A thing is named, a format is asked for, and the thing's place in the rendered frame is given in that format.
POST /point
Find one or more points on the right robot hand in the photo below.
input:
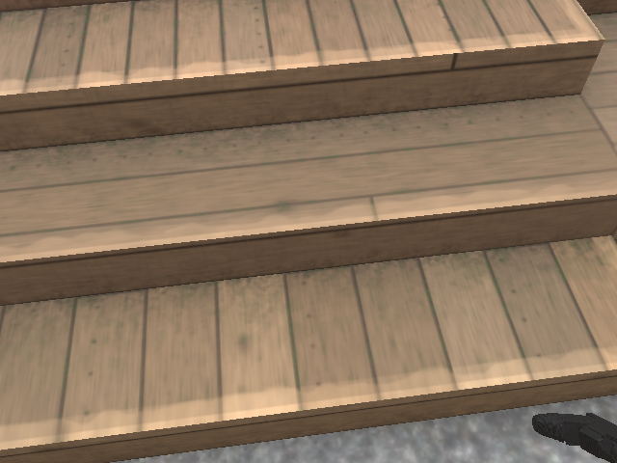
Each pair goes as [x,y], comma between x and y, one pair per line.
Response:
[591,432]

